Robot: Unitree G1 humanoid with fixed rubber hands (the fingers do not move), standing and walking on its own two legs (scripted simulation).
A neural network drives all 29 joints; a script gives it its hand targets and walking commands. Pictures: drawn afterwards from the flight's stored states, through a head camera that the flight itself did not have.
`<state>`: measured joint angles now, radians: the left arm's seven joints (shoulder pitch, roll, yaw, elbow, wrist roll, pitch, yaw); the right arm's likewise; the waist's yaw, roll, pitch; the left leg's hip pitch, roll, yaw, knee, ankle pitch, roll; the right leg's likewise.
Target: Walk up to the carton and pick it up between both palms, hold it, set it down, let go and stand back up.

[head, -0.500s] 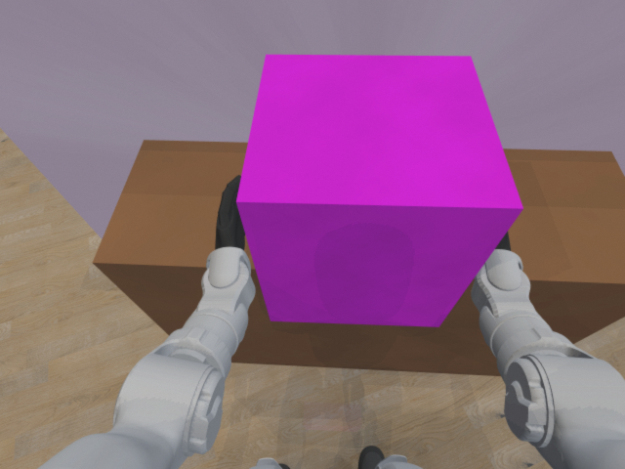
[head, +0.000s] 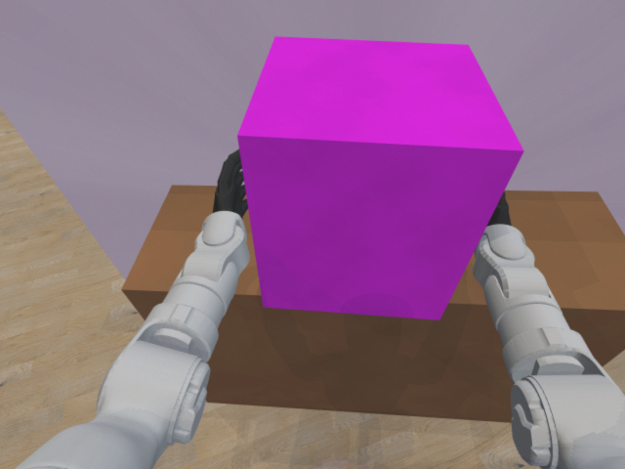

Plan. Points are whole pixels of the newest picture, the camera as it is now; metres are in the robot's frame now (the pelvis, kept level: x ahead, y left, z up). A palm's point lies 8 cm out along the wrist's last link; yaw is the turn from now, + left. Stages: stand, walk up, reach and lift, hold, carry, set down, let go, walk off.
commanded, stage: reach and lift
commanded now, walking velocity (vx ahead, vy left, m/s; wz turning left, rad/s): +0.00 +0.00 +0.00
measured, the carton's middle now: (360, 183) +0.45 -0.04 +0.13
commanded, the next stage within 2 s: hold in 1.34 s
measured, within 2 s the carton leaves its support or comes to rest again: neither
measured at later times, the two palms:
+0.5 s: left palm (188, 154) +0.42 +0.17 +0.21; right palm (481, 158) +0.41 -0.18 +0.19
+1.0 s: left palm (180, 144) +0.40 +0.16 +0.24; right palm (499, 160) +0.38 -0.18 +0.21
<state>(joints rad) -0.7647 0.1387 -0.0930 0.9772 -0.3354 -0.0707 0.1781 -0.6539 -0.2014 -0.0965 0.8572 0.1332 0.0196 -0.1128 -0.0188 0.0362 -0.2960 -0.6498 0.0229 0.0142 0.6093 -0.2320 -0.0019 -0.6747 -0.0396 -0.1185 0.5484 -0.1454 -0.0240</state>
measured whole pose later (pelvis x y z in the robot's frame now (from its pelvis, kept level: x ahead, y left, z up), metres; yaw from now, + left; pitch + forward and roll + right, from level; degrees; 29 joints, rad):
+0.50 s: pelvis +0.04 -0.01 +0.03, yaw +2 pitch -2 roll -1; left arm -0.70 0.08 0.26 0.48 0.10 0.44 0.04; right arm -0.67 -0.11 -0.11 0.67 0.14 0.28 -0.15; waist -0.07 -0.04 -0.09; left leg -0.14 0.04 -0.02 0.37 -0.20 -0.02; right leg -0.13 -0.01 -0.15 0.27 -0.11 -0.02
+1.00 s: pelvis +0.03 +0.01 +0.02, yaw -1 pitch -4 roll -1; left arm -0.67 0.01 0.28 0.21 0.18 0.69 0.04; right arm -0.65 -0.13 -0.12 0.50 0.18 0.44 -0.12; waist -0.07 -0.02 -0.07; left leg -0.10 0.03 0.03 0.40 -0.23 0.00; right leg -0.11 -0.01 -0.10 0.30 -0.11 0.00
